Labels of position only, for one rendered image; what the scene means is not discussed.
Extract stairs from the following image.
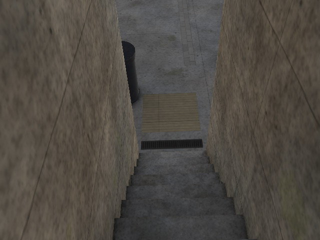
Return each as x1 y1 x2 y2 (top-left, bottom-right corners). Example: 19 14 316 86
113 150 258 240

